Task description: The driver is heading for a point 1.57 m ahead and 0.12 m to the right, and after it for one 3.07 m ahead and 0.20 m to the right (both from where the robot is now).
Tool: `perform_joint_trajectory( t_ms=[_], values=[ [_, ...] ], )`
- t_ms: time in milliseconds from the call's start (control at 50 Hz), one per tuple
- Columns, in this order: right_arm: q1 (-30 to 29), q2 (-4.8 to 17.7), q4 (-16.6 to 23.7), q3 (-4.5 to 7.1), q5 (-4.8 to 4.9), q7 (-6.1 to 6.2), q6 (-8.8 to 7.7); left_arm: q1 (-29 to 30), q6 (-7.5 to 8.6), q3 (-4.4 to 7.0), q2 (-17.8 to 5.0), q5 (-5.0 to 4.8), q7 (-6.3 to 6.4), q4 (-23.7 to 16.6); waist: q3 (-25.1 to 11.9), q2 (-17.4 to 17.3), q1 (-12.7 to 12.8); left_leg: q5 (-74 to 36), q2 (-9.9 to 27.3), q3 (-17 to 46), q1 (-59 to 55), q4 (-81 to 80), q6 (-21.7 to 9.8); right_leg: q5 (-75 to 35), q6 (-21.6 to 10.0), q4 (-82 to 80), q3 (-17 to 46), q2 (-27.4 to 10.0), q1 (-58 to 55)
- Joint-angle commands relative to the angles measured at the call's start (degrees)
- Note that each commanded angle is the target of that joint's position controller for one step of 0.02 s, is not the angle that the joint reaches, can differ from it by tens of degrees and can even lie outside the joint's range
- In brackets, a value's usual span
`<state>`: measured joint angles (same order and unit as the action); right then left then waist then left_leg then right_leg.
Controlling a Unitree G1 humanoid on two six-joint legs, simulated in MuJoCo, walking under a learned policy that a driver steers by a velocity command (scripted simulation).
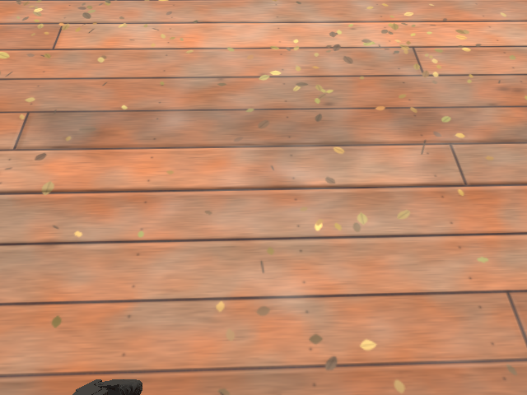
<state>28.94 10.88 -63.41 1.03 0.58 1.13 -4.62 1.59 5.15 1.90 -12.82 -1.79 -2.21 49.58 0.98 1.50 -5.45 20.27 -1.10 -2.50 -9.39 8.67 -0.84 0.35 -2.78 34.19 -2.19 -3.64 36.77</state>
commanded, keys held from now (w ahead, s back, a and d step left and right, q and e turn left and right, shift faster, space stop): w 1.00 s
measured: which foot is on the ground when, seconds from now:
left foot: down 0.00-0.08, up 0.10-0.62, down 0.64-1.00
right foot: up 0.00-0.06, down 0.08-0.64, up 0.66-1.00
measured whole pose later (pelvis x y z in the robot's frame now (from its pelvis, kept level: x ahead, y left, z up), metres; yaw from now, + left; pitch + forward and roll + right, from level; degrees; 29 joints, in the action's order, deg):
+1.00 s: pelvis +0.58 +0.02 +0.02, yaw +0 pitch +2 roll +1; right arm 21.0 12.9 -57.6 2.9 0.2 -0.1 -5.4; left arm -4.0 4.4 3.5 -14.7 -0.6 0.0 51.4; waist -0.2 2.3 -3.7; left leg 11.1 -3.7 -3.6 1.9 11.2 -3.5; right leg -2.3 -0.8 40.5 2.0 -7.6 39.4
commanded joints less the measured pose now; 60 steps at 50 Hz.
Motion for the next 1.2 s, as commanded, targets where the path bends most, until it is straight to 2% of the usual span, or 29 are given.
perform_joint_trajectory(
  t_ms=[20,60,80,100,120,140,160,180,220,280,340,420,520,580,620,640,660,680,700,720,740,760,800,860,980,1060,1140,1180,1200],
  values=[
    [0.33,10.76,1.71,2.35,0.11,0.34,0.18,2.17,1.16,1.46,-5.72,-0.02,-0.69,-4.21,4.52,-7.68,5.47,-41.79,15.99,4.37,4.00,4.12,-7.38,1.97,-2.58,-2.60,-1.11,2.52,-6.27],
    [-1.51,10.81,2.59,2.40,-0.57,0.21,1.12,-13.85,0.91,3.95,-10.03,-0.26,-0.18,0.38,-5.71,-8.77,13.70,-57.12,12.91,1.40,7.32,23.26,-5.04,3.65,-5.42,-2.12,-3.06,6.01,-27.22],
    [-1.71,9.05,4.20,1.55,-1.32,-0.04,1.14,-24.30,0.55,5.13,-14.03,0.29,0.46,2.69,-13.29,-3.62,16.99,-41.03,9.89,0.07,21.32,41.63,-3.29,7.28,-8.85,-1.21,9.14,-4.17,-45.61],
    [6.71,-1.15,4.50,-1.04,-0.79,-1.03,-0.29,-28.53,0.46,5.64,-17.92,1.27,0.08,4.25,-24.38,14.14,11.41,5.10,-2.37,3.04,41.39,63.55,0.08,22.86,-19.16,-11.18,40.73,-19.15,-63.21],
    [1.89,4.33,4.38,0.24,0.97,-1.41,-2.22,-26.54,0.60,4.10,-12.30,1.10,0.05,4.25,-21.83,10.09,13.18,10.49,-1.05,11.09,47.79,71.45,-1.45,27.23,-17.16,-19.07,47.92,-17.94,-60.34],
    [-4.89,8.14,7.06,1.32,2.47,-1.45,-3.27,-20.28,1.01,3.29,-9.77,0.88,0.21,3.40,-11.30,8.14,11.62,6.46,2.06,9.27,52.48,72.98,-2.61,22.84,-14.01,-19.49,38.23,-16.39,-51.57],
    [-8.50,8.99,8.09,1.48,2.28,-0.91,-3.67,-14.45,1.42,2.56,-7.84,1.10,0.12,1.96,-7.29,1.49,9.55,0.47,5.43,8.21,49.64,70.28,-3.09,14.47,-12.41,-20.58,29.97,-14.59,-41.58],
    [-9.80,8.90,8.11,2.12,1.40,-0.36,-3.31,-11.42,1.78,2.04,-6.10,1.75,-0.23,1.72,-4.46,-0.74,7.41,-2.88,7.50,7.38,46.27,66.87,-3.07,7.80,-11.32,-21.77,23.43,-12.40,-33.41],
    [-6.81,6.36,7.73,2.35,0.85,-0.12,-1.56,-10.77,2.08,1.40,-3.98,2.32,-0.62,2.82,-3.39,1.57,4.11,-5.12,9.67,7.72,40.32,62.32,-3.26,5.45,-10.69,-24.70,16.84,-9.30,-26.27],
    [-10.29,5.97,9.43,2.67,0.51,0.11,-0.15,-13.88,2.17,1.67,-6.26,2.05,0.31,4.54,0.38,1.51,3.41,-7.81,10.76,6.38,43.40,55.58,-1.97,3.89,-11.77,-28.25,12.54,-8.66,-22.50],
    [-18.27,6.74,12.22,3.00,-0.29,-0.04,-0.19,-17.56,1.72,2.02,-8.08,2.01,1.67,5.38,2.23,0.41,5.19,-17.20,11.00,5.86,50.02,45.02,-0.27,2.38,-11.32,-29.36,10.74,-8.50,-25.41],
    [-27.05,5.59,14.52,2.44,0.00,-0.95,-0.83,-21.74,1.20,2.06,-8.93,1.31,2.44,6.21,2.96,0.82,7.92,-27.28,8.09,2.98,47.34,30.26,0.10,0.50,-8.95,-29.27,6.08,-6.35,-27.66],
    [-34.70,5.94,17.52,1.87,0.67,-2.59,-1.32,-26.99,-0.06,2.46,-9.44,0.81,2.67,8.54,4.78,1.03,10.05,-24.05,6.47,2.72,49.23,22.51,-0.95,-0.98,-8.47,-25.43,6.07,-9.82,-37.90],
    [-32.37,8.11,17.94,2.52,0.82,-3.39,-1.87,-25.84,-0.98,3.10,-10.66,0.77,2.92,8.53,2.62,2.75,7.35,-17.38,4.55,1.59,43.71,20.05,-3.23,-12.00,-6.97,-19.88,6.21,-11.61,-42.23],
    [-17.99,12.30,13.75,4.85,0.68,-3.03,-2.00,-23.50,-1.57,2.75,-9.92,1.06,2.91,7.64,-6.13,3.14,-0.02,-16.95,1.06,-1.15,23.50,19.10,-6.04,-27.94,-4.57,-3.60,2.78,-7.60,-38.92],
    [-6.65,16.79,11.31,6.18,-0.08,-2.47,-1.89,-23.85,-1.51,1.75,-7.98,1.99,2.88,6.15,-14.98,-2.11,-3.54,-17.33,10.92,10.07,4.79,20.89,-9.90,-14.56,-2.51,14.42,0.21,-4.13,-26.62],
    [-2.35,20.86,9.72,7.00,-0.38,-2.72,-1.54,-31.22,-0.08,-0.63,0.51,1.88,2.03,5.89,-22.89,-17.92,0.53,-6.59,24.16,38.71,-15.20,14.13,-19.76,24.64,1.43,35.04,1.15,7.23,-2.80],
    [-3.06,14.96,9.98,5.35,-0.08,-2.73,-1.54,-27.90,1.46,0.54,-5.11,0.28,1.82,6.50,-22.56,-13.68,-1.34,-0.96,23.38,44.31,-14.83,8.92,-18.53,31.88,0.36,42.60,9.44,5.44,4.10],
    [-8.68,12.24,11.11,4.52,0.11,-2.50,-1.73,-21.89,2.42,1.52,-8.87,-1.04,1.71,4.49,-13.60,-11.23,-0.63,-3.93,21.44,35.00,-7.29,8.30,-15.47,27.56,-0.74,43.65,8.65,2.25,8.12],
    [-13.72,10.61,12.41,3.91,-0.21,-2.45,-1.82,-18.45,2.68,1.61,-9.11,-0.96,2.12,3.69,-9.22,-5.98,1.16,-10.25,19.40,27.64,1.55,6.98,-13.97,22.00,-0.90,41.28,7.05,-0.96,6.06],
    [-16.72,8.88,12.77,3.40,-0.71,-2.66,-1.92,-16.80,2.37,2.06,-8.72,0.01,2.53,3.52,-5.58,-3.78,2.87,-15.50,17.30,22.44,9.33,5.22,-13.11,18.66,-0.65,37.43,6.39,-2.77,3.42],
    [-17.68,7.46,12.56,2.90,-1.25,-2.81,-2.09,-18.02,1.59,2.32,-7.78,0.45,2.63,3.69,-4.70,-4.76,4.97,-17.68,15.61,18.90,13.81,3.49,-12.37,16.48,-0.65,34.93,6.83,-4.35,-0.39],
    [-16.39,7.67,11.46,2.95,-1.03,-2.95,-2.22,-19.71,0.14,2.13,-5.03,0.60,2.74,4.02,-3.27,-5.26,6.41,-19.66,14.46,15.42,17.86,0.70,-12.90,15.32,-0.16,31.27,6.19,-4.98,-2.88],
    [-13.78,10.43,10.28,3.60,-0.88,-1.96,-2.25,-14.58,-0.69,2.33,-5.07,1.22,2.95,2.01,-0.32,-4.02,6.15,-22.53,14.39,12.08,18.77,-1.82,-13.49,9.18,1.53,23.40,5.50,-5.60,1.93],
    [-8.52,11.17,8.51,3.57,-0.11,-0.77,-1.47,-2.28,-0.15,1.74,-3.72,1.09,1.99,-1.41,2.21,-4.56,2.69,-21.82,11.39,5.62,16.71,-2.87,-10.48,-6.59,2.20,3.33,2.42,-2.71,0.68],
    [-4.55,11.50,6.40,3.85,0.27,-0.62,-0.54,3.70,0.24,1.36,-4.08,0.59,0.81,-3.67,4.16,-4.79,1.00,-21.88,14.25,5.84,9.24,-0.30,-10.24,-4.34,1.20,-2.35,2.33,-1.62,2.39],
    [-6.09,12.99,6.18,4.60,0.45,-0.21,0.58,0.44,0.97,2.29,-6.85,0.49,-0.17,-3.95,1.45,-6.66,4.66,-36.24,16.38,5.86,4.10,7.22,-8.33,3.57,-1.81,-5.30,0.78,0.92,-5.20],
    [-7.91,11.29,7.16,3.88,0.09,-0.18,1.07,-16.27,0.98,4.82,-11.54,0.88,0.35,1.09,-8.81,-5.54,12.41,-45.35,11.34,1.80,11.24,26.60,-5.45,2.08,-5.08,-4.91,0.21,2.12,-29.38],
    [-3.18,6.79,8.44,2.41,-0.63,-0.52,0.50,-25.55,0.83,6.18,-17.00,2.06,0.79,2.84,-18.36,4.35,12.39,-25.83,4.91,-1.04,31.59,48.74,-1.92,4.86,-12.21,-4.54,20.47,-12.25,-52.70]
  ],
)
Next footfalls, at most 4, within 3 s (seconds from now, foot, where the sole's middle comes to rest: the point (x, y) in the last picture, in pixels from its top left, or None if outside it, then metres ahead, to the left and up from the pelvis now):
0.08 right None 0.24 -0.12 -0.77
0.64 left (205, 363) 0.56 0.11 -0.77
1.18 right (285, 252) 0.87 -0.13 -0.77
1.68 left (209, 186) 1.14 0.09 -0.77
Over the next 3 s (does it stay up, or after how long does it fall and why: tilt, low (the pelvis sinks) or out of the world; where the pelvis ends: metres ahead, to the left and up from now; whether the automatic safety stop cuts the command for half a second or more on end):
stays up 1.38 -0.08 -0.01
